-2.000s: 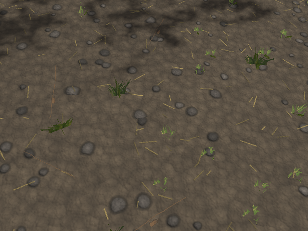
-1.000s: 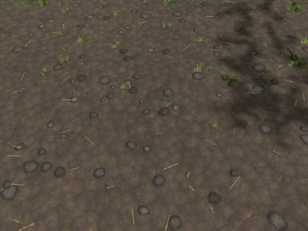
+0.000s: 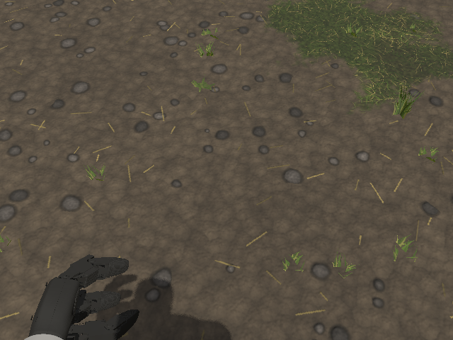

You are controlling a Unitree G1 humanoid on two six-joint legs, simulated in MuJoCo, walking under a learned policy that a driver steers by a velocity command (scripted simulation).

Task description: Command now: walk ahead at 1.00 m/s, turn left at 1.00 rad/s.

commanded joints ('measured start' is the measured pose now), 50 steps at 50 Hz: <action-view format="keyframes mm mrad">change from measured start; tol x64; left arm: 1 673 294 126 115 28 -9 55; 50 398 77 89 213 23 -18 -7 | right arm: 1 -199 -28 -2 -128 -22 -34 -3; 50 -210 -10 51 -98 -28 -23 7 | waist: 1 376 -178 -354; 50 162 25 -45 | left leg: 1 -607 52 33 799 199 -29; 15 -844 252 407 486 460 -38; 24 365 401 -294 33 285 302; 38 -306 245 105 -420 710 70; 43 -46 305 156 84 1400 -8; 46 -751 10 171 1046 35 -67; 50 -800 218 183 907 207 -52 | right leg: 1 995 -235 222 31 -418 -42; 21 562 -228 -340 146 1209 -37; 24 -238 65 -188 1169 -430 31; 38 102 -50 -126 84 294 -49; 44 647 43 -107 44 -108 -145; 46 1039 -362 797 -200 -499 -326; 50 490 -233 329 -305 -367 -242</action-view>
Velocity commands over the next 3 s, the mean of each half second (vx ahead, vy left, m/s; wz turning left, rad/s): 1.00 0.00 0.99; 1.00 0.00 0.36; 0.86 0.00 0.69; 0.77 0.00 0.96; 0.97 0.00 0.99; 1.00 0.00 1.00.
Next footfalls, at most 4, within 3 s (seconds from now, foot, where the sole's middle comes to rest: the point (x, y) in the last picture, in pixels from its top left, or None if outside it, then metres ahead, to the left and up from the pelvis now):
0.46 left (169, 303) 0.57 0.12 -0.75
0.88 right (130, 180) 1.03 0.23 -0.75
1.34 left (12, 147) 1.23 0.67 -0.75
1.76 right None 1.51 0.91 -0.75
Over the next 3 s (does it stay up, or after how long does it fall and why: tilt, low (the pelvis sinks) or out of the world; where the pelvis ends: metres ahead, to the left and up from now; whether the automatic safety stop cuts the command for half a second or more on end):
stays up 1.08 1.78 0.01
